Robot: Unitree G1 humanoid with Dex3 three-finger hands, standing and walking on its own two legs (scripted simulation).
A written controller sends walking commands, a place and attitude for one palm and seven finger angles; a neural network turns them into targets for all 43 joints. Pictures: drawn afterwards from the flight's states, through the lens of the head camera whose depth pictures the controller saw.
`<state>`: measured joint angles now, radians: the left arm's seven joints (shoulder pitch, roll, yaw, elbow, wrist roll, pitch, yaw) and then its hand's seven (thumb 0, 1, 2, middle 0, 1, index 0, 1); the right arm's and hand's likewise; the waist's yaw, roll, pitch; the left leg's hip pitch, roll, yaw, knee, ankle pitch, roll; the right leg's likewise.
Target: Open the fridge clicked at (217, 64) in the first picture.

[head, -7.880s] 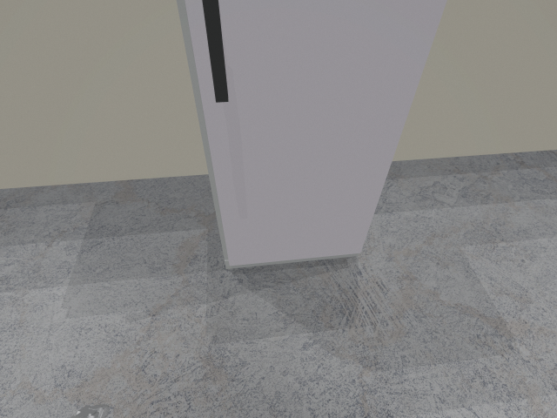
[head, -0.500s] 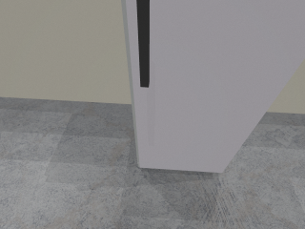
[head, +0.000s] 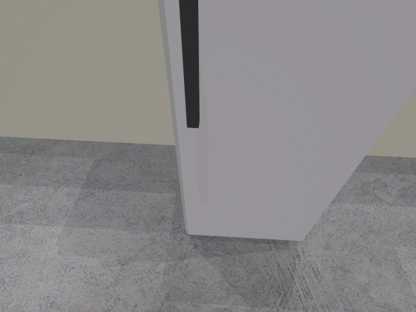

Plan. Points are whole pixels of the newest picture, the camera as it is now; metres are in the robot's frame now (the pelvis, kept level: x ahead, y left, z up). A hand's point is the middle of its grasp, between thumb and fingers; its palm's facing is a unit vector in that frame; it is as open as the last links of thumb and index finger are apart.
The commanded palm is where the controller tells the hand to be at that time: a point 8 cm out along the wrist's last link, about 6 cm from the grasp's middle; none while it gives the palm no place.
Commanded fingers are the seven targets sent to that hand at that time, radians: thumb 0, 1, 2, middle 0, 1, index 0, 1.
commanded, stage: look again from close up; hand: left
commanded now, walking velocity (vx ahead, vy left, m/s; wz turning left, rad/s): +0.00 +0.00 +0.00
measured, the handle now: (192, 44) +0.53 +0.06 +0.26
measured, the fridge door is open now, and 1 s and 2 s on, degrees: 0 0 0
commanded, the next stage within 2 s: shuffle to correct the standing spot in 0.14 s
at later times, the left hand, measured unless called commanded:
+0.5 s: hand out of the picture +0.01 +0.16 -0.18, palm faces +0.00 -0.98 -0.20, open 7.4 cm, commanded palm none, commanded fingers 0.00 0.90 0.90 -0.20 -0.30 -0.20 -0.30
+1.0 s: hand out of the picture +0.06 +0.10 -0.19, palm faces +0.04 -0.98 -0.17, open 7.4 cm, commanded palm none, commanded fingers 0.00 0.90 0.90 -0.20 -0.30 -0.20 -0.30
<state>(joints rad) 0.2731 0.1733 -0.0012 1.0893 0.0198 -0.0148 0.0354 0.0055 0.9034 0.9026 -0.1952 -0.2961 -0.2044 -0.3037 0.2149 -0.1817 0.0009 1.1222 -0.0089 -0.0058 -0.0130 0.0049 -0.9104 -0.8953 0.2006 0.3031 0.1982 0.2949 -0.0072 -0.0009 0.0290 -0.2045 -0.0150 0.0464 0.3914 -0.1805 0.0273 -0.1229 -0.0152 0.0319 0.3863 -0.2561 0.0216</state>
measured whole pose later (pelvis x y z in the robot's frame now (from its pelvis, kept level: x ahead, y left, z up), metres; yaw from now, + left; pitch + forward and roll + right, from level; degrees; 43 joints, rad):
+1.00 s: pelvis +0.08 -0.05 -0.01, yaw -2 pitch +0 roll +1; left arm 0.32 0.10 0.03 1.07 0.02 0.03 0.05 0.01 0.90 0.90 -0.20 -0.30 -0.21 -0.30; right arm 0.13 -0.14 -0.03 1.04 -0.01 -0.01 -0.06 0.00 -0.94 -0.89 0.20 0.30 0.20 0.30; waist 0.02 -0.02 0.09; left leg -0.27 0.03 0.16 0.53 -0.26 0.03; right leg -0.27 -0.01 -0.02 0.81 -0.51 0.01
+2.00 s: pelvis +0.01 -0.05 -0.01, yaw +1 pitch -3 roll +0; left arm 0.28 0.33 0.01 0.99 0.03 0.00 0.01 0.01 0.90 0.90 -0.20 -0.30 -0.21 -0.30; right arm 0.27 -0.33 -0.03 0.99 -0.02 0.00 0.01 0.01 -0.91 -0.90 0.20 0.30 0.20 0.30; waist -0.01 0.01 -0.03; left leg -0.25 -0.01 0.07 0.48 -0.18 0.04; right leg -0.24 -0.04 -0.04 0.47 -0.20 0.01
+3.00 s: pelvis +0.03 -0.05 +0.00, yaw +3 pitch -2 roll +0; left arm 0.25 0.29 -0.01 1.08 0.02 -0.01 0.02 0.01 0.90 0.90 -0.20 -0.30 -0.21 -0.30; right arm 0.19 -0.29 -0.02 1.10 -0.01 0.00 0.01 0.01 -0.91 -0.89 0.20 0.30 0.20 0.30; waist 0.00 0.00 0.03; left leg -0.19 -0.04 0.05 0.38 -0.16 0.05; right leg -0.19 -0.05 -0.02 0.39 -0.17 0.03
